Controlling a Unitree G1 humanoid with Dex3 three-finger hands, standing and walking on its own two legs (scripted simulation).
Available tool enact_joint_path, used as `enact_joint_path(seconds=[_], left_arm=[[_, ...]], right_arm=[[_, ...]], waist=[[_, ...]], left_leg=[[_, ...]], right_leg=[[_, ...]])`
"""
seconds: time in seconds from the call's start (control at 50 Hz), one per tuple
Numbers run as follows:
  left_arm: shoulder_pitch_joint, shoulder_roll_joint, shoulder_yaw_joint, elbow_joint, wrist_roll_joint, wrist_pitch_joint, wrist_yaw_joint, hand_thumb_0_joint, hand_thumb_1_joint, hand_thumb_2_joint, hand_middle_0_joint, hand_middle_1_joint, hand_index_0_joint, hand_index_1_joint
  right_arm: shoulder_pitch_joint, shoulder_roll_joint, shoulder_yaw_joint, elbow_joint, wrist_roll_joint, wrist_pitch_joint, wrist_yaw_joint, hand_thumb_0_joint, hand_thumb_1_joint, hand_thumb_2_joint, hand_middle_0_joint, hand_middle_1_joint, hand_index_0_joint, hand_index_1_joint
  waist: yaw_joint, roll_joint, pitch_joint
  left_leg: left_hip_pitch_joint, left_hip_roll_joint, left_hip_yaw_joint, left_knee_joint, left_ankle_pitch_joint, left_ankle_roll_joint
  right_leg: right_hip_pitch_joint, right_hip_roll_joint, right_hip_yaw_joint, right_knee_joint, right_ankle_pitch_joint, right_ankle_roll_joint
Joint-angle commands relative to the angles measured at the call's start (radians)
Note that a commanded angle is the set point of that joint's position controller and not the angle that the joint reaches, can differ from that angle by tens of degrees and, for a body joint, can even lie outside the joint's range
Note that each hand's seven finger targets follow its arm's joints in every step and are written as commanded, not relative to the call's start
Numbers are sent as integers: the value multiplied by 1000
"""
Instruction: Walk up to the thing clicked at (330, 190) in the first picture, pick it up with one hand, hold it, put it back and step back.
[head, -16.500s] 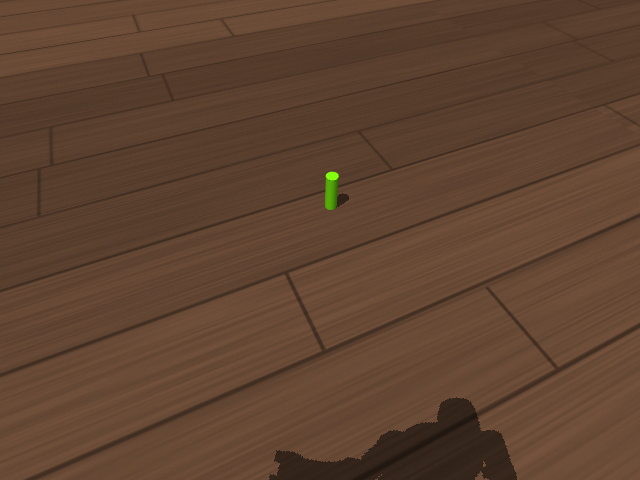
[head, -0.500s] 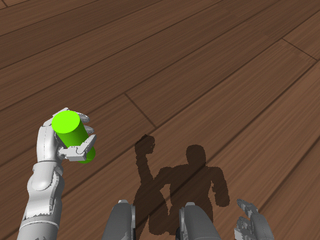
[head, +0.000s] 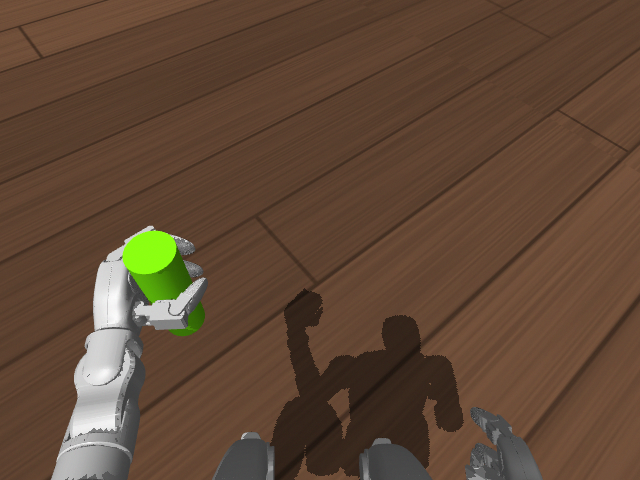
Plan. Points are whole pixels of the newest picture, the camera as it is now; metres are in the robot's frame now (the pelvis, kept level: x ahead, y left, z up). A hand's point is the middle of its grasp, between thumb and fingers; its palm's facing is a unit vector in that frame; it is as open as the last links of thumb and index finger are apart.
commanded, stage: lift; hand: left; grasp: from the side
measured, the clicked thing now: (170, 289) +0.34 +0.19 +0.01
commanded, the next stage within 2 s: hold in 0.30 s
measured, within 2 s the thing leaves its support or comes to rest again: neither
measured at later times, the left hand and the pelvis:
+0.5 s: hand (181, 270) +0.34 +0.16 +0.05, palm faces +0.09 -1.00 -0.01, open 7.3 cm; pelvis +0.01 -0.01 +0.02, yaw +0 degrees
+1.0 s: hand (175, 261) +0.34 +0.17 +0.07, palm faces +0.10 -0.99 -0.01, open 7.3 cm; pelvis +0.01 +0.00 +0.03, yaw +0 degrees
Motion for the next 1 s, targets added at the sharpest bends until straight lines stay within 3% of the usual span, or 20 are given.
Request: enact_joint_path(seconds=[0.0,0.16,0.22,0.26,0.32,0.36,0.42,0.52,0.66,0.74,0.8,0.88,0.9,0.92,0.96,0.98], left_arm=[[-321,137,60,-303,-32,-121,-6,0,389,1228,-1224,-1326,-1238,-1323],[-306,130,54,-279,-30,-120,-11,0,391,1247,-1229,-1341,-1242,-1339],[-323,136,66,-268,-33,-127,-17,0,394,1245,-1239,-1344,-1252,-1342],[-321,145,78,-260,-31,-128,-16,0,412,1255,-1241,-1347,-1253,-1346],[-313,117,65,-239,-36,-130,-18,0,448,1266,-1246,-1352,-1258,-1351],[-320,148,83,-262,-33,-133,-20,0,439,1252,-1239,-1339,-1251,-1338],[-310,122,63,-250,-32,-129,-21,0,435,1173,-1246,-1319,-1260,-1312],[-322,123,69,-248,-31,-136,-18,0,431,1171,-1255,-1328,-1269,-1319],[-333,124,58,-278,-24,-136,-10,0,450,1158,-1240,-1306,-1254,-1298],[-330,119,49,-291,-22,-128,-3,0,449,1180,-1250,-1327,-1265,-1319],[-328,111,54,-264,-25,-122,0,0,468,1184,-1250,-1333,-1266,-1323],[-346,108,45,-273,-23,-121,3,0,447,1189,-1257,-1337,-1271,-1330],[-352,126,61,-279,-21,-119,4,0,448,1184,-1251,-1330,-1265,-1323],[-339,93,30,-254,-20,-116,1,0,450,1183,-1251,-1332,-1266,-1324],[-347,102,32,-265,-14,-120,3,0,434,1184,-1255,-1338,-1270,-1330],[-344,116,53,-238,-14,-117,4,0,450,1183,-1259,-1335,-1272,-1328]], right_arm=[[0,-136,-49,-110,4,-39,-13,0,-897,-896,200,300,200,300],[8,-139,-52,-100,1,-30,-17,0,-896,-897,200,300,200,300],[4,-137,-51,-97,-1,-28,-17,0,-895,-897,200,300,200,300],[-1,-133,-49,-101,0,-22,-16,0,-893,-897,200,300,200,300],[-5,-137,-52,-102,0,-20,-16,0,-890,-897,200,300,200,300],[3,-136,-53,-99,-2,-18,-16,0,-894,-897,200,300,200,300],[6,-136,-53,-98,-3,-14,-15,0,-904,-897,200,300,200,300],[-17,-133,-53,-103,-2,-12,-14,0,-907,-898,200,300,200,300],[-20,-132,-54,-104,-5,-10,-15,0,-903,-898,200,300,200,300],[-13,-135,-56,-103,-5,-11,-15,0,-900,-897,200,300,200,300],[-20,-133,-53,-102,-3,-12,-15,0,-899,-897,200,300,200,300],[-20,-133,-54,-101,-2,-11,-16,0,-899,-898,200,300,200,300],[-20,-130,-52,-100,-3,-12,-16,0,-896,-897,200,300,200,300],[-21,-127,-51,-101,-1,-13,-14,0,-900,-898,200,300,200,300],[-26,-129,-54,-99,-4,-12,-11,0,-900,-898,200,300,200,300],[-28,-130,-55,-99,-1,-12,-12,0,-900,-898,200,300,200,300]], waist=[[-7,59,-343],[-8,34,-345],[-13,14,-335],[2,26,-304],[-4,13,-307],[-2,26,-344],[-6,18,-329],[3,17,-283],[-4,32,-293],[-3,37,-330],[-1,8,-274],[-2,19,-283],[2,26,-278],[-6,13,-260],[-1,23,-268],[5,16,-258]], left_leg=[[291,-26,-11,-189,211,4],[336,-26,5,-202,310,9],[331,-27,6,-209,307,12],[318,-32,12,-222,282,11],[341,-32,18,-232,278,11],[351,-35,21,-226,324,12],[374,-32,20,-234,364,13],[367,-33,20,-267,278,12],[393,-35,21,-282,280,10],[434,-32,23,-283,350,10],[412,-32,17,-300,318,10],[430,-32,22,-306,335,10],[427,-35,24,-307,332,11],[426,-34,23,-313,321,11],[427,-34,26,-311,331,12],[419,-36,28,-313,324,12]], right_leg=[[127,28,-18,-146,245,-36],[196,25,-6,-178,349,-30],[224,25,-4,-191,354,-26],[226,22,0,-202,335,-26],[234,22,1,-217,332,-25],[270,20,5,-217,383,-23],[273,23,0,-220,413,-23],[260,21,1,-244,331,-25],[282,23,0,-263,331,-24],[306,25,0,-262,394,-24],[305,26,-6,-273,363,-24],[317,24,-4,-283,379,-24],[323,22,-1,-289,379,-22],[322,22,-3,-291,372,-22],[322,21,-1,-290,382,-23],[325,21,-2,-296,374,-23]])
